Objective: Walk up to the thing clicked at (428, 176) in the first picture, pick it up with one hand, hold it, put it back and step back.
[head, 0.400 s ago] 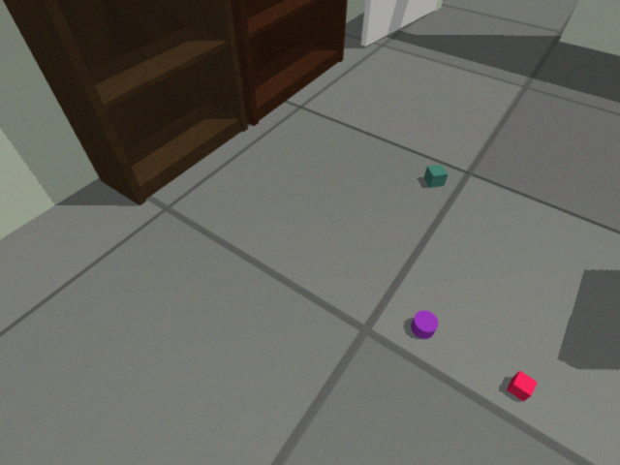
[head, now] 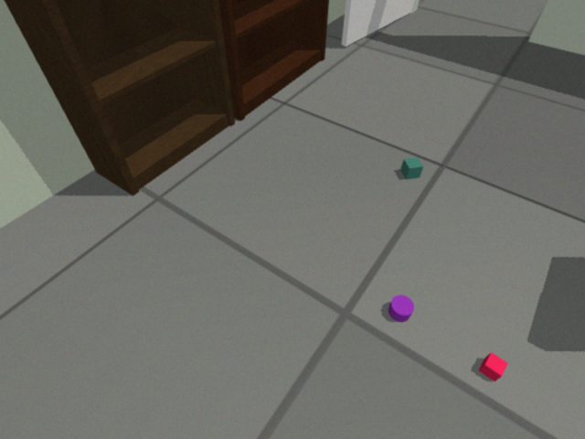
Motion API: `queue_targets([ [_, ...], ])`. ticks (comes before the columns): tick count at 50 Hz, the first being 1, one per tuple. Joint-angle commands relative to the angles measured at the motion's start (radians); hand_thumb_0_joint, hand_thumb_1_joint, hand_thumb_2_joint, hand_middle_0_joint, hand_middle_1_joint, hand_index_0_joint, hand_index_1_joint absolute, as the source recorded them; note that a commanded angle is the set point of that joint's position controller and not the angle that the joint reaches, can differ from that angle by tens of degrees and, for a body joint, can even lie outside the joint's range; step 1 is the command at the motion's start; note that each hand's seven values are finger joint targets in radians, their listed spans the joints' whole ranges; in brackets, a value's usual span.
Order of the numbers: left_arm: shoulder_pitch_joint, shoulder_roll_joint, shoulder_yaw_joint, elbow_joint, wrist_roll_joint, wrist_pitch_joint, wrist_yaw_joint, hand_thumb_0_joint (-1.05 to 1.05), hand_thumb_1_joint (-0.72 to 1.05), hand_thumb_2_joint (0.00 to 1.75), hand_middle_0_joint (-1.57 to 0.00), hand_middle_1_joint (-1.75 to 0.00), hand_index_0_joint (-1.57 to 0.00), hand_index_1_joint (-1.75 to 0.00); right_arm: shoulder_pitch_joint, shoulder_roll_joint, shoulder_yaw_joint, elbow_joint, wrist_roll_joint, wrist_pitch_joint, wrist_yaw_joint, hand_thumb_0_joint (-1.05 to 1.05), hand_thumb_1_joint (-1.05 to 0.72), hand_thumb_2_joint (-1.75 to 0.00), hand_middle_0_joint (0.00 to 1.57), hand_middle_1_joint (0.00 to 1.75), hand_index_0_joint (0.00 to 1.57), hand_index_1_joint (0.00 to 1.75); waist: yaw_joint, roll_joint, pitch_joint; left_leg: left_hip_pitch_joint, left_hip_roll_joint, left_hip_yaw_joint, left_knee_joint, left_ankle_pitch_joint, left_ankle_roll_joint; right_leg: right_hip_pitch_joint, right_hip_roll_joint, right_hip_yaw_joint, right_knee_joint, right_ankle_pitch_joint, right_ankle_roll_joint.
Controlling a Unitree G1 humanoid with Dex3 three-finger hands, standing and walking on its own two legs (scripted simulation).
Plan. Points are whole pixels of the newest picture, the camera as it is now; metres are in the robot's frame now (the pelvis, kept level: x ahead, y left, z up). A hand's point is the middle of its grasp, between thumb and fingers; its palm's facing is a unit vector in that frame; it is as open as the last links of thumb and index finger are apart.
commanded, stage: stand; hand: left
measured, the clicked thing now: (411, 168) +1.45 -0.61 -0.75
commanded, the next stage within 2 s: walk up in 0.72 s
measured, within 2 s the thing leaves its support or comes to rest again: neither
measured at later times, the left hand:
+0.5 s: hand out of the picture +0.07 +0.25 -0.16, palm faces -0.02 -0.94 -0.34, open 7.3 cm
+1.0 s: hand (141, 435) +0.17 +0.23 -0.13, palm faces -0.18 -0.91 -0.38, open 7.4 cm
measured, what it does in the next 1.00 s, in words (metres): lifts its right foot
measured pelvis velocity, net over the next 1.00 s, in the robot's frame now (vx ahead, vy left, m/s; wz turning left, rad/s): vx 0.05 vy -0.05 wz -0.20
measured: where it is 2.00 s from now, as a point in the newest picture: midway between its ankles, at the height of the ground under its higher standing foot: (373, 378)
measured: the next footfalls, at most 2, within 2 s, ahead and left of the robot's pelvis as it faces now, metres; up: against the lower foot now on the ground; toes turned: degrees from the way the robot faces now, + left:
right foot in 1.06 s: +0.15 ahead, -0.26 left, +0.00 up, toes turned -19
left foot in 1.46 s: +0.42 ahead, -0.09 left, +0.00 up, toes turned -16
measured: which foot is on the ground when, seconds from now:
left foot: down 0.00-1.00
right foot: down 0.00-0.76, up 0.78-1.00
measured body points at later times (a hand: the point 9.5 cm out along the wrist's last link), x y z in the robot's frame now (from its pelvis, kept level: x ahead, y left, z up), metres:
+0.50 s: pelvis +0.00 +0.00 +0.00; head +0.01 +0.00 +0.45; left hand +0.08 +0.30 -0.13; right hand +0.07 -0.30 -0.13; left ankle +0.00 +0.12 -0.75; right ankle +0.00 -0.12 -0.75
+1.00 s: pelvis +0.05 -0.05 -0.01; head +0.04 -0.07 +0.44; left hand +0.17 +0.28 -0.11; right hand +0.06 -0.41 -0.12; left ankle +0.00 +0.12 -0.75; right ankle +0.09 -0.23 -0.72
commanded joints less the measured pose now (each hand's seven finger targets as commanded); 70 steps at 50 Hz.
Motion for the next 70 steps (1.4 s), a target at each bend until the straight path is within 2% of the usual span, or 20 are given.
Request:
queue_targets([
  [1, -0.037, 0.214, 0.038, -0.058, -0.003, -0.020, 0.013, 0.00, 0.90, 0.90, -0.20, -0.30, -0.20, -0.30, -0.039, -0.209, -0.036, -0.062, -0.003, -0.022, -0.013, 0.00, -0.90, -0.90, 0.20, 0.30, 0.20, 0.30, -0.003, -0.010, -0.062, 0.006, 0.112, -0.090, -0.051, 0.124, 0.036, 0.003, -0.127, 0.090, -0.053, 0.134, -0.026],
  [35, -0.026, 0.219, 0.034, -0.063, -0.003, -0.020, 0.013, 0.00, 0.90, 0.90, -0.20, -0.30, -0.20, -0.30, -0.026, -0.212, -0.036, -0.059, -0.003, -0.021, -0.012, 0.00, -0.90, -0.90, 0.20, 0.30, 0.20, 0.30, -0.002, -0.010, -0.068, 0.013, 0.115, -0.096, -0.056, 0.154, 0.034, 0.014, -0.129, 0.088, -0.052, 0.154, -0.027],
  [36, 0.001, 0.330, 0.128, -0.176, 0.036, -0.002, -0.041, 0.00, 0.90, 0.90, -0.20, -0.30, -0.20, -0.30, 0.024, -0.351, -0.127, -0.145, -0.030, -0.050, -0.006, 0.00, -0.90, -0.90, 0.20, 0.30, 0.20, 0.30, -0.031, -0.052, -0.127, 0.169, 0.126, -0.067, 0.052, -0.291, 0.098, -0.212, -0.065, 0.156, 0.043, -0.286, -0.067],
  [37, -0.085, 0.297, 0.119, -0.195, 0.040, 0.010, -0.064, 0.00, 0.90, 0.90, -0.20, -0.30, -0.20, -0.30, 0.093, -0.373, -0.147, -0.117, -0.035, -0.058, -0.006, 0.00, -0.90, -0.90, 0.20, 0.30, 0.20, 0.30, -0.081, 0.018, -0.059, 0.287, 0.195, -0.145, -0.004, -0.466, 0.136, -0.488, -0.045, 0.111, 0.143, -0.403, -0.055],
  [38, -0.150, 0.260, 0.116, -0.230, 0.038, 0.019, -0.079, 0.00, 0.90, 0.90, -0.20, -0.30, -0.20, -0.30, 0.123, -0.421, -0.170, -0.114, -0.036, -0.065, -0.011, 0.00, -0.90, -0.90, 0.20, 0.30, 0.20, 0.30, -0.115, 0.202, -0.005, 0.283, 0.376, -0.321, -0.172, -0.585, 0.210, -0.631, -0.025, 0.019, 0.432, -0.283, -0.029],
  [39, -0.176, 0.277, 0.122, -0.252, 0.051, 0.022, -0.088, 0.00, 0.90, 0.90, -0.20, -0.30, -0.20, -0.30, 0.106, -0.416, -0.172, -0.141, -0.028, -0.071, -0.015, 0.00, -0.90, -0.90, 0.20, 0.30, 0.20, 0.30, -0.109, 0.116, 0.023, 0.191, 0.487, -0.361, -0.215, -0.476, 0.243, -0.648, -0.078, 0.071, 0.556, -0.262, -0.008],
  [42, -0.065, 0.286, 0.138, -0.256, 0.036, 0.018, -0.115, 0.00, 0.90, 0.90, -0.20, -0.30, -0.20, -0.30, 0.034, -0.379, -0.166, -0.200, -0.032, -0.091, -0.015, 0.00, -0.90, -0.90, 0.20, 0.30, 0.20, 0.30, -0.030, 0.072, 0.003, 0.086, 0.443, -0.262, -0.238, -0.445, 0.223, -0.545, -0.153, 0.128, 0.613, -0.201, -0.008],
  [45, 0.036, 0.265, 0.141, -0.241, 0.022, 0.027, -0.146, 0.00, 0.90, 0.90, -0.20, -0.30, -0.20, -0.30, -0.072, -0.368, -0.168, -0.245, -0.047, -0.092, -0.004, 0.00, -0.90, -0.90, 0.20, 0.30, 0.20, 0.30, 0.037, 0.152, 0.007, 0.026, 0.358, -0.046, -0.173, -0.330, 0.186, -0.418, -0.157, 0.050, 0.498, -0.171, 0.000],
  [48, -0.005, 0.261, 0.145, -0.258, 0.024, 0.021, -0.155, 0.00, 0.90, 0.90, -0.20, -0.30, -0.20, -0.30, -0.039, -0.365, -0.167, -0.247, -0.053, -0.092, 0.006, 0.00, -0.90, -0.90, 0.20, 0.30, 0.20, 0.30, 0.009, 0.147, 0.048, -0.104, 0.279, 0.092, -0.115, -0.350, 0.147, -0.283, -0.125, -0.040, 0.384, -0.113, 0.000],
  [50, 0.044, 0.262, 0.147, -0.244, 0.026, 0.017, -0.151, 0.00, 0.90, 0.90, -0.20, -0.30, -0.20, -0.30, -0.052, -0.371, -0.166, -0.246, -0.052, -0.085, 0.010, 0.00, -0.90, -0.90, 0.20, 0.30, 0.20, 0.30, 0.026, 0.133, 0.041, -0.156, 0.269, 0.127, -0.043, -0.401, 0.145, -0.203, -0.085, -0.123, 0.375, -0.101, -0.010],
  [52, 0.178, 0.287, 0.162, -0.203, 0.032, 0.005, -0.133, 0.00, 0.90, 0.90, -0.20, -0.30, -0.20, -0.30, -0.056, -0.353, -0.155, -0.255, -0.046, -0.072, 0.011, 0.00, -0.90, -0.90, 0.20, 0.30, 0.20, 0.30, 0.095, -0.002, -0.017, -0.216, 0.222, 0.189, 0.208, -0.326, 0.133, -0.035, -0.028, -0.171, 0.286, -0.070, -0.022],
  [53, 0.319, 0.345, 0.190, -0.158, 0.032, -0.009, -0.112, 0.00, 0.90, 0.90, -0.20, -0.30, -0.20, -0.30, -0.028, -0.299, -0.133, -0.260, -0.046, -0.064, 0.013, 0.00, -0.90, -0.90, 0.20, 0.30, 0.20, 0.30, 0.163, -0.206, -0.089, -0.305, 0.143, 0.230, 0.554, -0.194, 0.106, 0.136, 0.011, -0.105, 0.229, -0.175, -0.053],
  [54, 0.415, 0.438, 0.218, -0.152, 0.035, -0.017, -0.088, 0.00, 0.90, 0.90, -0.20, -0.30, -0.20, -0.30, -0.026, -0.200, -0.092, -0.305, -0.033, -0.066, 0.019, 0.00, -0.90, -0.90, 0.20, 0.30, 0.20, 0.30, 0.207, -0.465, -0.054, -0.571, 0.021, 0.219, 0.856, -0.421, 0.054, 0.194, -0.160, 0.265, 0.034, -0.460, -0.121],
  [55, 0.342, 0.484, 0.213, -0.200, 0.019, -0.022, -0.084, 0.00, 0.90, 0.90, -0.20, -0.30, -0.20, -0.30, -0.013, -0.236, -0.091, -0.339, -0.013, -0.069, 0.025, 0.00, -0.90, -0.90, 0.20, 0.30, 0.20, 0.30, 0.141, -0.405, -0.018, -0.648, -0.003, 0.083, 0.911, -0.415, 0.017, 0.116, -0.334, 0.701, -0.213, -0.629, -0.203],
  [56, 0.270, 0.495, 0.211, -0.223, 0.002, -0.024, -0.084, 0.00, 0.90, 0.90, -0.20, -0.30, -0.20, -0.30, -0.036, -0.313, -0.113, -0.327, -0.020, -0.072, 0.024, 0.00, -0.90, -0.90, 0.20, 0.30, 0.20, 0.30, 0.112, -0.245, 0.040, -0.607, 0.063, 0.015, 0.895, -0.353, 0.015, 0.027, -0.387, 0.788, -0.236, -0.686, -0.268],
  [57, 0.238, 0.474, 0.204, -0.240, -0.008, -0.025, -0.075, 0.00, 0.90, 0.90, -0.20, -0.30, -0.20, -0.30, -0.052, -0.337, -0.119, -0.312, -0.010, -0.080, 0.028, 0.00, -0.90, -0.90, 0.20, 0.30, 0.20, 0.30, 0.101, -0.165, 0.050, -0.595, 0.098, -0.018, 0.894, -0.285, 0.025, 0.007, -0.352, 0.713, -0.212, -0.575, -0.270],
  [59, 0.163, 0.401, 0.176, -0.257, -0.009, -0.036, -0.056, 0.00, 0.90, 0.90, -0.20, -0.30, -0.20, -0.30, 0.037, -0.311, -0.113, -0.270, 0.009, -0.078, 0.032, 0.00, -0.90, -0.90, 0.20, 0.30, 0.20, 0.30, 0.035, -0.150, 0.028, -0.521, 0.137, -0.034, 0.803, -0.192, 0.045, -0.007, -0.259, 0.446, -0.102, -0.313, -0.208],
  [62, 0.132, 0.355, 0.155, -0.282, -0.008, -0.051, -0.054, 0.00, 0.90, 0.90, -0.20, -0.30, -0.20, -0.30, 0.110, -0.301, -0.120, -0.265, -0.006, -0.070, 0.044, 0.00, -0.90, -0.90, 0.20, 0.30, 0.20, 0.30, 0.003, -0.152, 0.042, -0.394, 0.135, -0.007, 0.636, -0.150, 0.036, -0.143, -0.203, 0.296, -0.100, -0.262, -0.201],
  [67, 0.148, 0.352, 0.150, -0.328, -0.002, -0.067, -0.059, 0.00, 0.90, 0.90, -0.20, -0.30, -0.20, -0.30, 0.048, -0.285, -0.130, -0.327, -0.021, -0.078, 0.060, 0.00, -0.90, -0.90, 0.20, 0.30, 0.20, 0.30, 0.020, -0.102, 0.044, -0.330, 0.116, 0.028, 0.387, -0.044, 0.013, -0.191, -0.202, 0.252, -0.107, -0.273, -0.207],
  [70, 0.081, 0.344, 0.145, -0.351, 0.004, -0.067, -0.058, 0.00, 0.90, 0.90, -0.20, -0.30, -0.20, -0.30, 0.160, -0.273, -0.146, -0.305, -0.022, -0.095, 0.051, 0.00, -0.90, -0.90, 0.20, 0.30, 0.20, 0.30, -0.059, -0.063, -0.010, -0.082, 0.090, 0.065, 0.281, 0.064, 0.014, -0.293, -0.192, 0.194, 0.030, -0.120, -0.176],
])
